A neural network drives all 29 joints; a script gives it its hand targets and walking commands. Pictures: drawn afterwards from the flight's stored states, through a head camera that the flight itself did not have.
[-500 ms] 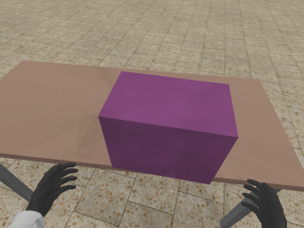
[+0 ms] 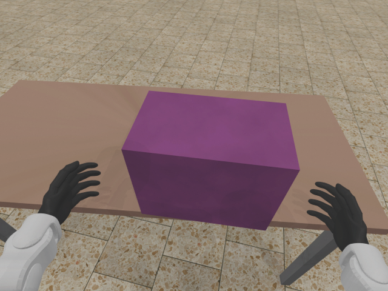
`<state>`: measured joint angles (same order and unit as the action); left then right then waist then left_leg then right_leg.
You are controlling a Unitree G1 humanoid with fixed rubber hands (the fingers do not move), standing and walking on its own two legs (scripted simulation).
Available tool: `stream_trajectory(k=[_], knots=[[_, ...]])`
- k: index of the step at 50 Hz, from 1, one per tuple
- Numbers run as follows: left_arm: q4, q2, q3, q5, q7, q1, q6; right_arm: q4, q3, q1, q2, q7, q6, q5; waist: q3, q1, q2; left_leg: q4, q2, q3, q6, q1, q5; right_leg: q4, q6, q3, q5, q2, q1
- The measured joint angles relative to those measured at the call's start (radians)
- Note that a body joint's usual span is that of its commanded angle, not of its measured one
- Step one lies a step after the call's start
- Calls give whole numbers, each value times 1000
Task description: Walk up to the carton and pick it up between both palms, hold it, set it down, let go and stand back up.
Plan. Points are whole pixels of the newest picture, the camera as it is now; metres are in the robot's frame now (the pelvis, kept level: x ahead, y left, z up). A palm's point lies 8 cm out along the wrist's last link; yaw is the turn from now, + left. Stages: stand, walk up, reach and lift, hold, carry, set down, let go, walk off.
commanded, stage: reach and lift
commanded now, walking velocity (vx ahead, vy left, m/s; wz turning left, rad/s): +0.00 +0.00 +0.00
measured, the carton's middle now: (208, 162) +0.40 +0.01 +0.04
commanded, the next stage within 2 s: none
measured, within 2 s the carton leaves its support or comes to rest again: neither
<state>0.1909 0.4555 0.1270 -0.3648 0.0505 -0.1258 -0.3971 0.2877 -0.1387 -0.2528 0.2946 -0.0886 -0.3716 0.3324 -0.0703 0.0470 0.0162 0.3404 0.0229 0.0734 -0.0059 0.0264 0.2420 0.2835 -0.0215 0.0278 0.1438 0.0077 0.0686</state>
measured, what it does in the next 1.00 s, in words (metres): stands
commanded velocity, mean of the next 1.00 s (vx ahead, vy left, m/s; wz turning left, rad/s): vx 0.00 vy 0.00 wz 0.00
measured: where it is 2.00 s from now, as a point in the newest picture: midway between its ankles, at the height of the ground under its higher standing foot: outside the picture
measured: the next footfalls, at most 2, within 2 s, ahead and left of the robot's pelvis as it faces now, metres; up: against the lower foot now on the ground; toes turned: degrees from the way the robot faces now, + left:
none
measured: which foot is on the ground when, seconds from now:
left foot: down 0.00-1.00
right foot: down 0.00-1.00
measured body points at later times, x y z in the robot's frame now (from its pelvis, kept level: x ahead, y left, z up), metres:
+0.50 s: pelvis -0.01 -0.02 +0.00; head +0.00 -0.01 +0.45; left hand +0.33 +0.25 +0.13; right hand +0.30 -0.26 +0.12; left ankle -0.03 +0.10 -0.75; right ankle +0.01 -0.14 -0.75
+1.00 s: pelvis -0.03 -0.02 +0.00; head -0.01 +0.00 +0.45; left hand +0.39 +0.25 +0.19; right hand +0.36 -0.26 +0.15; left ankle -0.03 +0.10 -0.75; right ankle +0.01 -0.14 -0.75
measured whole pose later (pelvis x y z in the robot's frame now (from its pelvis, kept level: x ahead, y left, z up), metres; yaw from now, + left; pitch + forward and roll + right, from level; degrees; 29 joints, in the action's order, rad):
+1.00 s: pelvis -0.03 -0.02 +0.00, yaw +2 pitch +2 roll +0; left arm -0.46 0.59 0.07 -0.39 0.05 0.74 -0.59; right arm -0.35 -0.07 0.54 0.42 -0.09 -0.46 0.47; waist 0.02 -0.06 -0.02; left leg 0.38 0.03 0.04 0.01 0.22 0.20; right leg 0.33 -0.01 0.00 0.11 0.00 0.25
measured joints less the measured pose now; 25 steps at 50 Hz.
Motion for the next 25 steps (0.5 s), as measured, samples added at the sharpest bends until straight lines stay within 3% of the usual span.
stream_trajectory(k=[15, 25], knots=[[-145, 6, 67, 18, 30, 263, -122, -58, 12, 209, 68, -22, -83, 62, 14, -31, -11, -10, 12, 13, 11, 31, -19, 25, 13, 13, -5, -14, 53], [-283, 48, 61, 26, 31, 450, -170, -222, 28, 403, 86, -28, -99, 100, 25, -61, -40, 7, 14, -14, 19, 83, -30, 37, 20, -13, -9, -14, 93]])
